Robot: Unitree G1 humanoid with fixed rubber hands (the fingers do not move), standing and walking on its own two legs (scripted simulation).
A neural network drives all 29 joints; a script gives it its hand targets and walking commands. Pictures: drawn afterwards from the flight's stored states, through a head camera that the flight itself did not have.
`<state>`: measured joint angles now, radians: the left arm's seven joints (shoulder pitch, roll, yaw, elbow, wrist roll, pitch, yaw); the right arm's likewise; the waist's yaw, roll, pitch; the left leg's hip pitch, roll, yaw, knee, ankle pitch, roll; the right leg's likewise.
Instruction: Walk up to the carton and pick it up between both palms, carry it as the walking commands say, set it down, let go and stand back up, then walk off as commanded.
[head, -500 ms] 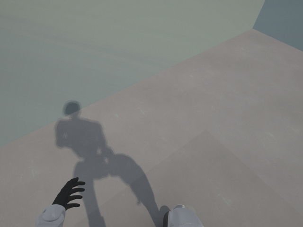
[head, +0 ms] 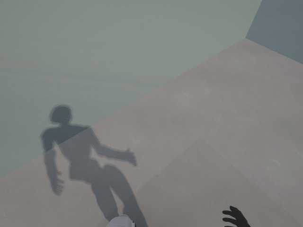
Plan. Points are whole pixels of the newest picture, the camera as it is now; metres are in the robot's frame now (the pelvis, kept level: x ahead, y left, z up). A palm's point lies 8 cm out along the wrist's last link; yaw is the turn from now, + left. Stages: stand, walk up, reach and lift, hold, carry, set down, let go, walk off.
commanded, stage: stand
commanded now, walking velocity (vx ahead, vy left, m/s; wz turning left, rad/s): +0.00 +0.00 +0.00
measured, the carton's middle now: out of the picture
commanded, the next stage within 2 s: none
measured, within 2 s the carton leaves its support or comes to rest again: neither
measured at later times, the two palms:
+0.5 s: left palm out of the picture +0.11 +0.24 -0.12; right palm out of the picture +0.03 -0.20 -0.14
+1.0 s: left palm out of the picture +0.03 +0.19 -0.13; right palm out of the picture +0.01 -0.19 -0.14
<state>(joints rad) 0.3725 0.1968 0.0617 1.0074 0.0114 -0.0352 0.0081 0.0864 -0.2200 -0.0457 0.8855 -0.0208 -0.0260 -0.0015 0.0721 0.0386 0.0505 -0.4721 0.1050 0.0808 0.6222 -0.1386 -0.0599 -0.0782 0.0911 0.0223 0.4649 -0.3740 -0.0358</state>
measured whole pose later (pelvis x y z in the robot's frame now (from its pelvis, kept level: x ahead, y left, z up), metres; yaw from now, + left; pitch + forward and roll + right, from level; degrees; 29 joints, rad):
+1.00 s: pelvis +0.06 +0.00 +0.02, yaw -3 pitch -1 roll +0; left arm 0.35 0.07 0.01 1.19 0.00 -0.01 0.04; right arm 0.34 -0.10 -0.01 1.17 -0.01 0.01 -0.03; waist -0.01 0.01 -0.03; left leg -0.23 0.04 0.17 0.36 -0.11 0.02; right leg -0.15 0.01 -0.06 0.41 -0.24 -0.03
